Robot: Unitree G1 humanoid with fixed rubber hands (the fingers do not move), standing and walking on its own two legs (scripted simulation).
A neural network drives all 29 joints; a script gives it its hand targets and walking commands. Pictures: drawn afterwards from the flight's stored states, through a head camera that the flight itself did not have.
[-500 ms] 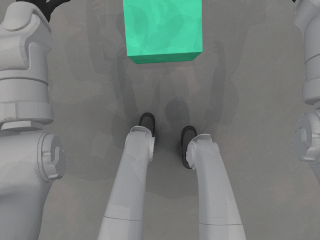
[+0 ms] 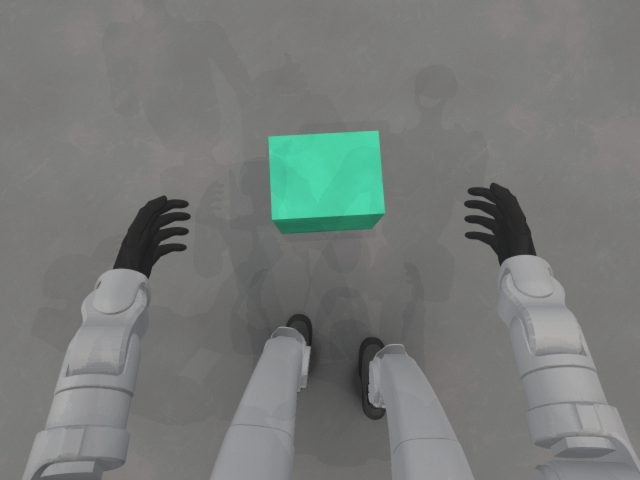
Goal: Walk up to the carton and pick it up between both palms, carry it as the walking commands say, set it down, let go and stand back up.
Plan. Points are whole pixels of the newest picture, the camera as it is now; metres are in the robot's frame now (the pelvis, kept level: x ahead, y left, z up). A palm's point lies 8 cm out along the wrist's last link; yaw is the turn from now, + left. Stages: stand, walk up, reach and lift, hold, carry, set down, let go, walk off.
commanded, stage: let go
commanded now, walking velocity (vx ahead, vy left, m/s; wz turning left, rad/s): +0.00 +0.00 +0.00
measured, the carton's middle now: (325, 187) +0.57 +0.04 -0.61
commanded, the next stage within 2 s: stand in 0.88 s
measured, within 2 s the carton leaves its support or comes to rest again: neither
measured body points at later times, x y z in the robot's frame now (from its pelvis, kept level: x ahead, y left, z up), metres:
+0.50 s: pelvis +0.08 -0.01 +0.05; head +0.13 -0.02 +0.50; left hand +0.26 +0.21 -0.03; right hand +0.26 -0.25 -0.04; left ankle +0.10 +0.10 -0.68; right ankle +0.05 -0.12 -0.68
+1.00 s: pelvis +0.11 -0.04 +0.05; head +0.09 -0.04 +0.50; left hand +0.25 +0.22 -0.03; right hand +0.28 -0.28 -0.04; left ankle +0.10 +0.10 -0.68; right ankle +0.05 -0.12 -0.68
